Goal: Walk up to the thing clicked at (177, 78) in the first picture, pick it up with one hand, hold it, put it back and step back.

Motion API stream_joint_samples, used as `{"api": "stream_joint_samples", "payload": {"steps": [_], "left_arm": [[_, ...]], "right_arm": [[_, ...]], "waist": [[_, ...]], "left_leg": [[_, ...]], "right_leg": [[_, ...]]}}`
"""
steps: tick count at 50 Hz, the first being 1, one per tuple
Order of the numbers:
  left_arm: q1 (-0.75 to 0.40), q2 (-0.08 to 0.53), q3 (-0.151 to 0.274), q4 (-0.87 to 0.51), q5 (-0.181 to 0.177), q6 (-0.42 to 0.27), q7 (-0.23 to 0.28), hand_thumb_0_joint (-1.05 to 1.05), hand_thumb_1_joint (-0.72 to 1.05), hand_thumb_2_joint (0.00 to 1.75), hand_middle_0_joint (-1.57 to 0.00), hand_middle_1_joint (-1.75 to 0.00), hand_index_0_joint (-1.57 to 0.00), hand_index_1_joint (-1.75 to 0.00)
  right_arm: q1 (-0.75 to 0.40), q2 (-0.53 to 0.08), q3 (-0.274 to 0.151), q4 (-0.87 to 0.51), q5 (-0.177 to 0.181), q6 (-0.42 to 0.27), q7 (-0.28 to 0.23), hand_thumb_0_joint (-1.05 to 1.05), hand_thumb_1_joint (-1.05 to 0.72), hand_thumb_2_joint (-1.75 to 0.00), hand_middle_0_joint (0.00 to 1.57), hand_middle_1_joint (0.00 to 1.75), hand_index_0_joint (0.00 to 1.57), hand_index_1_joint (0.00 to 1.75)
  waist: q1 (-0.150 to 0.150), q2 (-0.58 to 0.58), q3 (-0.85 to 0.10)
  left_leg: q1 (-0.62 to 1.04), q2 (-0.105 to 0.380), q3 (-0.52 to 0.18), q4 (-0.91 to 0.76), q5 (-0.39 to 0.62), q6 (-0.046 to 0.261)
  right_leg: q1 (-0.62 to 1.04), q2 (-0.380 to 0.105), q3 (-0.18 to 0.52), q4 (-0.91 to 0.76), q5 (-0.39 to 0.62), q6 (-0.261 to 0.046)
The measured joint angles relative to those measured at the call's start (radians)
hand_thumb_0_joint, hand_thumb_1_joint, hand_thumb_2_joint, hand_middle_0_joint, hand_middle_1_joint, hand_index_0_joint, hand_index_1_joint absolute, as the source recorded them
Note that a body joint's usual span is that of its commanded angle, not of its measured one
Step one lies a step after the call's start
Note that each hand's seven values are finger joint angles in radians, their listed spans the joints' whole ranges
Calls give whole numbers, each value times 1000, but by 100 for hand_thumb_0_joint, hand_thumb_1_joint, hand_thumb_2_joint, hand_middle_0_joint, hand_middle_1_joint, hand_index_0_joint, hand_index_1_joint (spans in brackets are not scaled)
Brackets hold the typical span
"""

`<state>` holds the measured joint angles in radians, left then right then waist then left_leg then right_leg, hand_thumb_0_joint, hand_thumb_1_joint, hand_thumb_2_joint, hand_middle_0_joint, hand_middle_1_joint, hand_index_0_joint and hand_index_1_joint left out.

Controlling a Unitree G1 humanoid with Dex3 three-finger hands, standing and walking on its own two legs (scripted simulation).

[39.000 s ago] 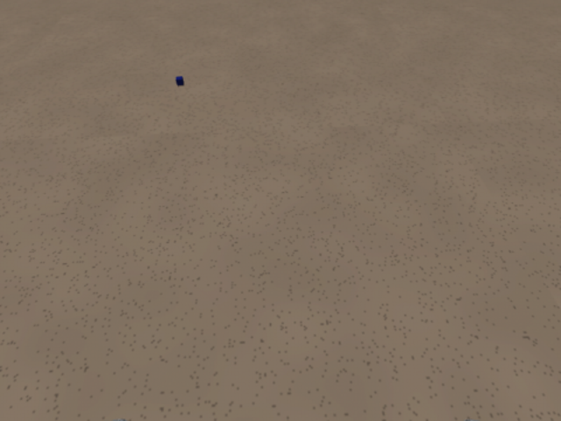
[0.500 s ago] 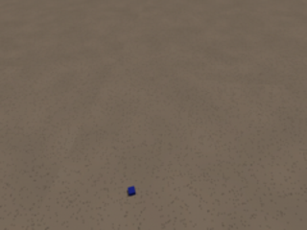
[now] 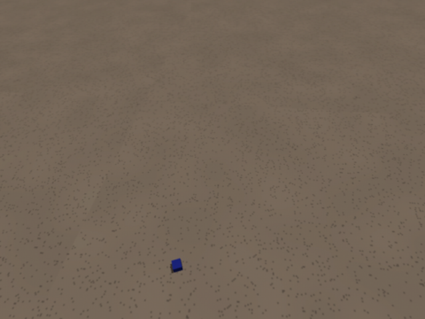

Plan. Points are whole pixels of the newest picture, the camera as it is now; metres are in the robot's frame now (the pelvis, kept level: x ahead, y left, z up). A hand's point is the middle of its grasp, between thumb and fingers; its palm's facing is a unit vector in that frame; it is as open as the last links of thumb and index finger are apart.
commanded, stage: stand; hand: left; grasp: from above
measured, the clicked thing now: (177, 265) +0.45 +0.22 -0.76
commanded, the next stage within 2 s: step back in 1.10 s
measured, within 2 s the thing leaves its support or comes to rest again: neither
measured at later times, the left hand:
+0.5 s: hand out of the picture +0.08 +0.24 -0.15, palm faces +0.01 -0.94 -0.34, open 7.4 cm
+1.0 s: hand out of the picture +0.09 +0.24 -0.15, palm faces -0.01 -0.94 -0.34, open 7.4 cm
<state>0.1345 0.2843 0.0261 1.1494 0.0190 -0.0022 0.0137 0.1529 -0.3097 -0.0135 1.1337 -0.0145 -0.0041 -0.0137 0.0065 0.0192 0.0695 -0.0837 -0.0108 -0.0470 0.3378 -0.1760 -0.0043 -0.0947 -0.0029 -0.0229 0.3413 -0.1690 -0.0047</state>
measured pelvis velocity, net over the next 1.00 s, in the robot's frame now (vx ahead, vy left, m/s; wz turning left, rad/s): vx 0.01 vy -0.01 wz -0.01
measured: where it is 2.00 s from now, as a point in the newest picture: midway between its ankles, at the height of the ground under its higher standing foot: outside the picture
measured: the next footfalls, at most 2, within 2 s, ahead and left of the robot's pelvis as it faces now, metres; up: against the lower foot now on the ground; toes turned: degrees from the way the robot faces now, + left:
left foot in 1.42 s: -0.03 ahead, +0.15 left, +0.00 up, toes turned -2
right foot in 1.84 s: -0.07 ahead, -0.04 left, +0.00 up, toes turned -1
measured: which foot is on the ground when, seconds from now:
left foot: down 0.00-1.00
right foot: down 0.00-1.00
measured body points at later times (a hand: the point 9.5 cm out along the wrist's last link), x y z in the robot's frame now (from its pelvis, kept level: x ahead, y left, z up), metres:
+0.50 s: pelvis +0.01 +0.00 +0.00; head +0.01 -0.01 +0.45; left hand +0.08 +0.29 -0.13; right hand +0.08 -0.30 -0.14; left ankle +0.01 +0.12 -0.75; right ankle +0.02 -0.11 -0.75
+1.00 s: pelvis +0.01 -0.01 +0.00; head +0.01 -0.01 +0.45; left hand +0.09 +0.29 -0.13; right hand +0.07 -0.30 -0.14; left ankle +0.01 +0.12 -0.75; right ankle +0.02 -0.11 -0.75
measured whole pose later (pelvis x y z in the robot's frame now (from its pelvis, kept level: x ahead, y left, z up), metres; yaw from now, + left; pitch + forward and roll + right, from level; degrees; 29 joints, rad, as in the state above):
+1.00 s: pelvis +0.01 -0.01 +0.00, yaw -1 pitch -3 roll +0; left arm 0.11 0.33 0.01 1.14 0.01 -0.01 0.00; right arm 0.13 -0.34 0.00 1.14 -0.01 -0.01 0.00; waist 0.00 0.01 0.06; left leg -0.07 0.00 -0.04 0.30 -0.17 -0.02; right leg -0.09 0.01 -0.02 0.32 -0.17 -0.01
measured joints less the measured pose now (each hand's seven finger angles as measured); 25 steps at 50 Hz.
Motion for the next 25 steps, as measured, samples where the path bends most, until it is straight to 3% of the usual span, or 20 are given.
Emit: {"api": "stream_joint_samples", "payload": {"steps": [25], "left_arm": [[-32,30,1,-3,-4,1,-6,0,91,90,-20,-30,-20,-30]], "right_arm": [[-30,-20,2,6,1,-7,2,1,-90,-90,20,30,20,30]], "waist": [[-2,-2,-7]], "left_leg": [[14,7,4,-29,2,-6]], "right_leg": [[9,6,4,-23,1,-5]]}}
